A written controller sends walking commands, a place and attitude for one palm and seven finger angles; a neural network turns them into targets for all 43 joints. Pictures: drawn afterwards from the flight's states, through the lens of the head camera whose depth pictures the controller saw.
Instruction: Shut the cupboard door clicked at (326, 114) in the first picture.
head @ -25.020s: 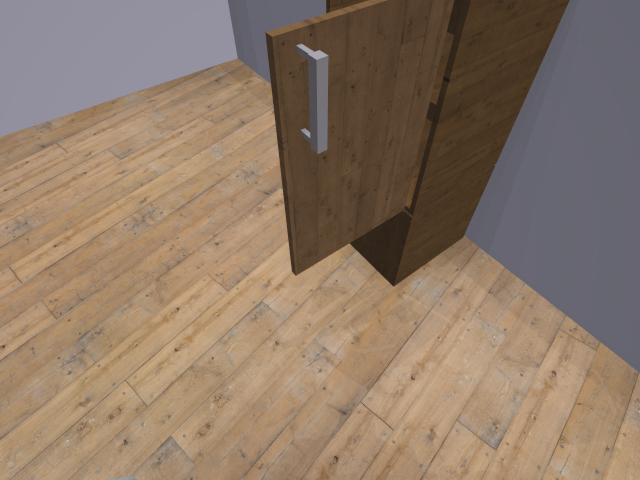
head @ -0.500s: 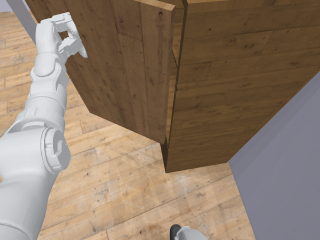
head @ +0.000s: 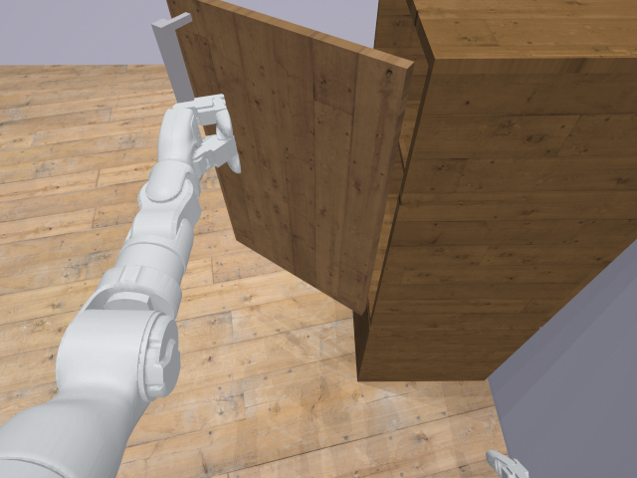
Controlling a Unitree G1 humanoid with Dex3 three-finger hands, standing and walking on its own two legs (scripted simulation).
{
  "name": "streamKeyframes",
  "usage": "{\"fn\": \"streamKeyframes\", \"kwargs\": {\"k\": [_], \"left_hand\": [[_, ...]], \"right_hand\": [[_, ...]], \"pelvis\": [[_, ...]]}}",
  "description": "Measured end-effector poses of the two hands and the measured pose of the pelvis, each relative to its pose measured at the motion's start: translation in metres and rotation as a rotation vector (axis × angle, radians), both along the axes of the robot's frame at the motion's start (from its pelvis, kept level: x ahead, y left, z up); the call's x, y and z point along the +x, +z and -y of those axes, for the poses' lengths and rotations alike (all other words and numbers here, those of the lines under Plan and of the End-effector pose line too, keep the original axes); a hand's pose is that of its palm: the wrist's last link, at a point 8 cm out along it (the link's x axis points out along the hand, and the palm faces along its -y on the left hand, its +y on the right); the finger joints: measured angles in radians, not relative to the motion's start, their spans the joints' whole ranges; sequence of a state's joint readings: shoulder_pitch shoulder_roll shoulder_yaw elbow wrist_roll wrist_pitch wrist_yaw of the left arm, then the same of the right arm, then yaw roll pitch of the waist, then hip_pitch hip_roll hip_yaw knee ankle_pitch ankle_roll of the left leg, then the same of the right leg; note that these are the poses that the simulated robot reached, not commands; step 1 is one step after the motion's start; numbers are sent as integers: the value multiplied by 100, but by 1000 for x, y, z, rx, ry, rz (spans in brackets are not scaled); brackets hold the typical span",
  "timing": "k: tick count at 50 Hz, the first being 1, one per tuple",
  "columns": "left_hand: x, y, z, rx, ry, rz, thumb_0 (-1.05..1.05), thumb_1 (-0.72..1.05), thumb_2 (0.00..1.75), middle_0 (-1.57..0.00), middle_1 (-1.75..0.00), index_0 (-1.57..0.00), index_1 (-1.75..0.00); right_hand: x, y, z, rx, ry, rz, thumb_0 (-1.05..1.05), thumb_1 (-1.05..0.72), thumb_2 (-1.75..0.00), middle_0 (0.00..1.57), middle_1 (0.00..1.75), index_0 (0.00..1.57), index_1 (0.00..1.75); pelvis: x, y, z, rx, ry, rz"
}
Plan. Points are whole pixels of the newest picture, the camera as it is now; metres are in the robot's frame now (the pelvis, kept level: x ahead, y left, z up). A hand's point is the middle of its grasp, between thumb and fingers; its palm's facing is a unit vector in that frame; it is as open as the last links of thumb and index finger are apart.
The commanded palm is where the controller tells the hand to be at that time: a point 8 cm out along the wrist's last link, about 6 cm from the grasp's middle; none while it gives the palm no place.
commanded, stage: draw the hand back to the body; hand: left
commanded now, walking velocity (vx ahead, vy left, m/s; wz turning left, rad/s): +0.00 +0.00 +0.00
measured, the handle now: (188, 72) +0.67 +0.20 +0.15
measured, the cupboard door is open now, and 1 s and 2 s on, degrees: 55 55 55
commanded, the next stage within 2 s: step back with the hand held close in 1.60 s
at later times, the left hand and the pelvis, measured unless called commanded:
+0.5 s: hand (157, 212) +0.36 +0.17 +0.17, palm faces +0.03 -1.00 -0.03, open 3.1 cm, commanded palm +0.32 +0.21 +0.17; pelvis -0.01 +0.00 +0.01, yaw -1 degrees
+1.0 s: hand (41, 320) +0.24 +0.24 +0.17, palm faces +0.39 -0.87 -0.30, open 4.4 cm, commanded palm +0.18 +0.28 +0.18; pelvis -0.01 +0.00 +0.01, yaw +1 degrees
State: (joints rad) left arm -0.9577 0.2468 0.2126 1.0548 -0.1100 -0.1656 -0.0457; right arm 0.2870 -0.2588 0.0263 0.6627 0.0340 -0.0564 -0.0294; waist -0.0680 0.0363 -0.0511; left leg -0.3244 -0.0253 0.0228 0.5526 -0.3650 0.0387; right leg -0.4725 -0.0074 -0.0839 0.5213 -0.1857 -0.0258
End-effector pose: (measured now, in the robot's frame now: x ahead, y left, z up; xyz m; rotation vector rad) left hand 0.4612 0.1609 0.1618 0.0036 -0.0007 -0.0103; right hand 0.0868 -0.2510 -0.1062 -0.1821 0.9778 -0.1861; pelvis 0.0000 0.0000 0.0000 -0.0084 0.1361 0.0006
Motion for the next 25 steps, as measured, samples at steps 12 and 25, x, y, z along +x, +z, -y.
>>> {"fn": "streamKeyframes", "kwargs": {"k": [12, 25], "left_hand": [[-23, 3, -20, -1, -7, 73, 1, 90, 90, -129, -150, -130, -150], [-123, 9, -60, 28, 38, 79, 2, 90, 90, -129, -149, -129, -149]], "right_hand": [[-48, -8, -7, 42, -81, -62, 1, -90, -89, 20, 30, 20, 30], [14, 15, -2, 2, -7, 136, 1, -91, -89, 20, 30, 20, 30]], "pelvis": [[-2, 2, -4, 7, -47, 18], [-11, 9, 0, 5, -20, 140]]}}
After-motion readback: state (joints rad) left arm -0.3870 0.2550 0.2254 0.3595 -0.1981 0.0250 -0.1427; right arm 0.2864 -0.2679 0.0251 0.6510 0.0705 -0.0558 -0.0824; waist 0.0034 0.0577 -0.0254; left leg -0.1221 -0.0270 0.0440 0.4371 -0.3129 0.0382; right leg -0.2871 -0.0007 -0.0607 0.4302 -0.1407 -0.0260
